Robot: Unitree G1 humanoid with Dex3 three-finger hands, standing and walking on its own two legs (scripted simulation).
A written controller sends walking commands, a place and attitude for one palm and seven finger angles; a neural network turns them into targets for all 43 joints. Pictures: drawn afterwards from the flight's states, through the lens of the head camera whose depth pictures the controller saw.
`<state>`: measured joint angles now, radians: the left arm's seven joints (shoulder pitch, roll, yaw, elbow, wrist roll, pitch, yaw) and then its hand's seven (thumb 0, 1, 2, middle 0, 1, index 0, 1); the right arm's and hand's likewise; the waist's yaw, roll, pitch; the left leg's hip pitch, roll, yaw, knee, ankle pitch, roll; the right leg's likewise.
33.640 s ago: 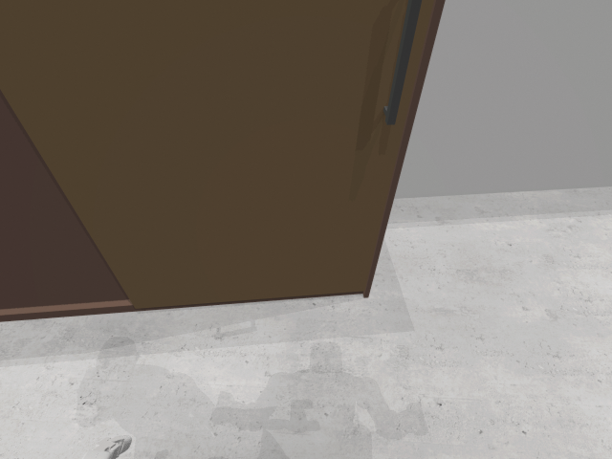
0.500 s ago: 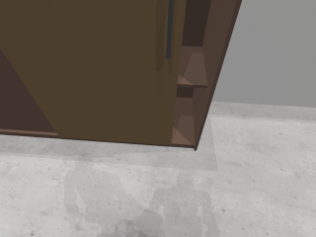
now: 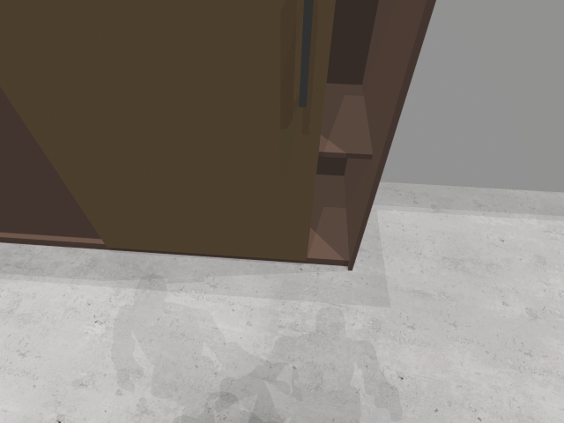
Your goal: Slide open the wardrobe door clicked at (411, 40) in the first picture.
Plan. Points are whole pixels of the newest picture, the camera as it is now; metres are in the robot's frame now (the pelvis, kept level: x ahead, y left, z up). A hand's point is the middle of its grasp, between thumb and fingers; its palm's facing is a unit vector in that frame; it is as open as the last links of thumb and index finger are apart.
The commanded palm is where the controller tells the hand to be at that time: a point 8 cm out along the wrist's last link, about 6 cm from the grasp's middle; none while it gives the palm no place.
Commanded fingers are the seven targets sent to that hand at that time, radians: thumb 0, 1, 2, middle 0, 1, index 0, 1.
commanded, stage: take the last steps up to it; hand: right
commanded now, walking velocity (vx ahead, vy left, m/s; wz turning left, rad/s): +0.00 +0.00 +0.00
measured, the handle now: (306, 39) +0.81 +0.00 +0.17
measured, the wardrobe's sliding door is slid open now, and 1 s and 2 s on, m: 0.18 0.18 0.18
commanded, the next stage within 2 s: come to a stop and stand still in 1.12 s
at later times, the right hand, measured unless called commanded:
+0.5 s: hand out of the picture +0.07 -0.15 -0.18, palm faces -0.07 +0.98 -0.20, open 7.4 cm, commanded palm none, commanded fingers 0.00 -0.90 -0.90 0.20 0.30 0.20 0.30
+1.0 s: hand (354, 401) +0.21 -0.11 -0.20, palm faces -0.04 +0.99 -0.10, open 7.4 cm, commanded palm none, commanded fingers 0.00 -0.90 -0.90 0.20 0.30 0.20 0.30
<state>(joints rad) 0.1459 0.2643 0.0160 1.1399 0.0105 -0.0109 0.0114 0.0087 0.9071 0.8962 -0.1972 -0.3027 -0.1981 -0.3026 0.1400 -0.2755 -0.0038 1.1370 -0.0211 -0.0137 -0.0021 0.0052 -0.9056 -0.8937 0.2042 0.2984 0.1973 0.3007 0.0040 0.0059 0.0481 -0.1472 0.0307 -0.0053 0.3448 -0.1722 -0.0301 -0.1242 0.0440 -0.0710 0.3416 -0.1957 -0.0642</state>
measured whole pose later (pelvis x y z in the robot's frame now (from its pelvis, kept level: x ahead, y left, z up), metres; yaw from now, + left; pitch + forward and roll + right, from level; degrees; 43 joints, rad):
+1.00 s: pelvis +0.21 +0.05 -0.01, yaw +4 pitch -1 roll +1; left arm 0.21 0.14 0.05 1.05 0.03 -0.06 0.03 0.00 0.94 0.90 -0.20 -0.30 -0.20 -0.30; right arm 0.29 -0.15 -0.05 1.13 -0.04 0.01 0.02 0.01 -0.91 -0.89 0.20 0.30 0.20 0.30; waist 0.01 0.04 0.08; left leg -0.41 0.04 0.06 1.12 -0.42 0.02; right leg -0.29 -0.08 -0.17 0.57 -0.26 -0.03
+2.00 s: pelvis +0.31 +0.05 +0.00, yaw +4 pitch +1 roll +4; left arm 0.20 0.15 0.04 1.02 0.02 0.01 0.04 0.00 0.92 0.90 -0.20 -0.30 -0.20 -0.30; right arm 0.26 -0.23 -0.07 1.05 -0.04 0.09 0.00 0.01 -0.91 -0.89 0.20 0.30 0.19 0.30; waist 0.01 0.02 0.03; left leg -0.30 0.02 -0.03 0.88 -0.42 -0.04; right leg -0.29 -0.04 -0.14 0.36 -0.09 -0.10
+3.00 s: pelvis +0.30 +0.04 +0.00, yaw +3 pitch +0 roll -1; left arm 0.27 0.12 0.00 1.17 0.01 -0.01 0.04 0.02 0.93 0.90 -0.20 -0.30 -0.20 -0.30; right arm 0.26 -0.15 -0.01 1.16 -0.01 -0.01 -0.03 0.00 -0.91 -0.89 0.20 0.30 0.19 0.30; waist 0.00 0.03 0.05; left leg -0.09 0.07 0.05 0.41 -0.31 -0.04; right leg -0.15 0.00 -0.08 0.41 -0.26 -0.01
